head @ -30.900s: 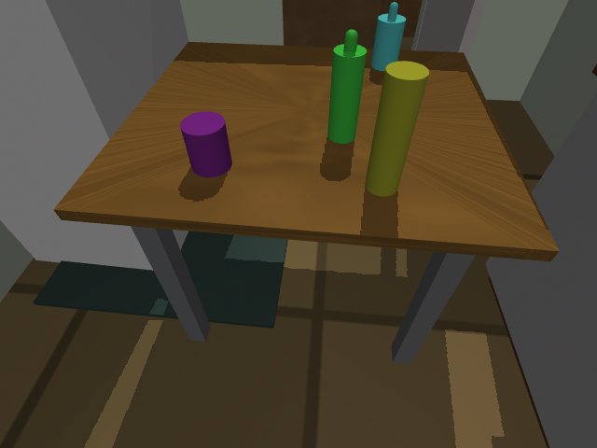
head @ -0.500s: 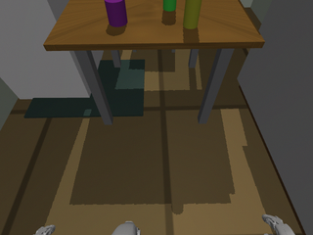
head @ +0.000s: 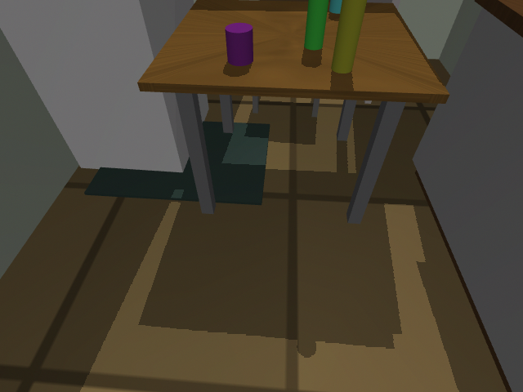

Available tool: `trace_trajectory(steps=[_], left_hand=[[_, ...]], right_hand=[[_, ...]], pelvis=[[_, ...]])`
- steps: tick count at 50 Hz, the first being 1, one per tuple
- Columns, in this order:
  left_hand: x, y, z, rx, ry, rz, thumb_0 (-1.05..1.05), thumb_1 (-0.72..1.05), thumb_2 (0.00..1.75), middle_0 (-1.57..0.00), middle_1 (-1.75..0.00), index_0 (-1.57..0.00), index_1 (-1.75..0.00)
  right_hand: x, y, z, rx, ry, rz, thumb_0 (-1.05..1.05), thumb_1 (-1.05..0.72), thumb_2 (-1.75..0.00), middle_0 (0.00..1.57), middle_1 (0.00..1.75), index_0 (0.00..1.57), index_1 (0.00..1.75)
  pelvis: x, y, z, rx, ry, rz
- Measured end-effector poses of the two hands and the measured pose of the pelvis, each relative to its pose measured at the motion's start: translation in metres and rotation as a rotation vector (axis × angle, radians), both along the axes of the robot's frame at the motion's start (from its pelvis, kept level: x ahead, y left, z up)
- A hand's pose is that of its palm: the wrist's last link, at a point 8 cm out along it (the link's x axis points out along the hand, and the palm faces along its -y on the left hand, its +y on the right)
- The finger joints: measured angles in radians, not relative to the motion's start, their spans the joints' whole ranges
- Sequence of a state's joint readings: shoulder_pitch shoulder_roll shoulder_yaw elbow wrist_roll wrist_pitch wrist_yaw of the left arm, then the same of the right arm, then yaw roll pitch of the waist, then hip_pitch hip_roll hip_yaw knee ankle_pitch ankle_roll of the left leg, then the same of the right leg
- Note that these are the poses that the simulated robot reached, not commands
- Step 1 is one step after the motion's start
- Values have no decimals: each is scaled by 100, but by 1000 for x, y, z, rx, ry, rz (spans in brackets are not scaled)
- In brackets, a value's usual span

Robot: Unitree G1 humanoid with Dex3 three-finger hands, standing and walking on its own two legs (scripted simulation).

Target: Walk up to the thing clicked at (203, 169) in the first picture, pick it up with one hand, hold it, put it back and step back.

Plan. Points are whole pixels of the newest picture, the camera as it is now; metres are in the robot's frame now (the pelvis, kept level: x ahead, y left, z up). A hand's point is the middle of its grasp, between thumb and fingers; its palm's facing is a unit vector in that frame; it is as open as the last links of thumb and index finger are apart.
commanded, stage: step back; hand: left
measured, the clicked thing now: (239, 42) +1.18 +0.10 +0.03
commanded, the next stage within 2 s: stand in 0.74 s
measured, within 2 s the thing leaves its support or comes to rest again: neither
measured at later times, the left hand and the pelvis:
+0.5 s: hand out of the picture +0.11 +0.28 -0.15, palm faces -0.05 -0.93 -0.37, open 7.4 cm; pelvis +0.03 +0.01 +0.00, yaw -3 degrees
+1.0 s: hand (119, 389) +0.17 +0.25 -0.13, palm faces -0.07 -0.94 -0.34, open 7.4 cm; pelvis +0.04 +0.01 +0.02, yaw -3 degrees
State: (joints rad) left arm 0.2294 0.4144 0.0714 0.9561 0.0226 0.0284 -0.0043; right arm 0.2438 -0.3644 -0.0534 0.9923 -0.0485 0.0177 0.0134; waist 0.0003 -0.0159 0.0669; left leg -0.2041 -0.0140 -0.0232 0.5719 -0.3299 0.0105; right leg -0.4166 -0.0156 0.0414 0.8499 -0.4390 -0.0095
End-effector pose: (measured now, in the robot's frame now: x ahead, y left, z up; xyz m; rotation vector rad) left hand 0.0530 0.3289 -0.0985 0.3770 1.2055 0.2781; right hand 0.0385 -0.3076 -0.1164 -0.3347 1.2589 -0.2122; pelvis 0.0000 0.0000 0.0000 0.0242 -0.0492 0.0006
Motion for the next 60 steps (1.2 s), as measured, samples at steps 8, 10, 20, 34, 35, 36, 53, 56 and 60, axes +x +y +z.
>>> trace_trajectory(steps=[8, 10, 20, 34, 35, 36, 53, 56, 60], left_hand=[[-8, -23, -9, -36, 16, -18, 1, 90, 90, -20, -29, -20, -30], [-6, -30, -9, -48, 1, -20, 1, 90, 90, -20, -30, -21, -30], [27, -17, -15, -75, -16, -42, 1, 90, 90, -20, -30, -21, -30], [104, -9, -3, -44, -67, -98, 1, 90, 90, -20, -29, -21, -30], [109, -9, -2, -43, -74, -102, 1, 90, 90, -20, -29, -21, -30], [114, -10, -2, -43, -81, -106, 1, 90, 90, -20, -29, -21, -30], [102, -34, 1, -100, -49, -106, 0, 90, 90, -20, -30, -21, -30], [89, -35, 1, -101, -31, -97, 1, 90, 90, -20, -30, -21, -30], [71, -34, 1, -96, -6, -82, 1, 90, 90, -20, -30, -21, -30]], right_hand=[[13, -6, -3, 13, -59, -16, 0, -90, -90, 21, 30, 21, 30], [20, -7, -3, 13, -63, -9, 0, -90, -90, 21, 30, 21, 30], [38, 7, 3, -18, -64, -2, 0, -90, -90, 20, 30, 21, 30], [76, 24, 3, 21, -81, -56, 0, -90, -90, 21, 30, 21, 30], [80, 24, 3, 21, -86, -58, 0, -90, -90, 21, 30, 21, 30], [83, 24, 3, 21, -91, -60, 0, -90, -90, 21, 30, 21, 30], [78, 20, 20, 24, -106, -53, 0, -90, -90, 20, 30, 21, 30], [70, 19, 19, 28, -95, -51, 0, -90, -90, 20, 30, 21, 30], [59, 17, 18, 34, -77, -50, 0, -90, -90, 20, 30, 21, 30]], pelvis=[[1, -10, -3, -41, -9, -31], [1, -10, -2, -34, -4, -31], [16, 13, -1, -9, 17, -36], [49, 16, 4, -25, 26, -58], [50, 17, 4, -25, 26, -59], [51, 17, 5, -24, 25, -60], [37, 12, 18, -21, -3, -49], [32, 10, 20, -21, -4, -47], [26, 7, 20, -22, -6, -44]])
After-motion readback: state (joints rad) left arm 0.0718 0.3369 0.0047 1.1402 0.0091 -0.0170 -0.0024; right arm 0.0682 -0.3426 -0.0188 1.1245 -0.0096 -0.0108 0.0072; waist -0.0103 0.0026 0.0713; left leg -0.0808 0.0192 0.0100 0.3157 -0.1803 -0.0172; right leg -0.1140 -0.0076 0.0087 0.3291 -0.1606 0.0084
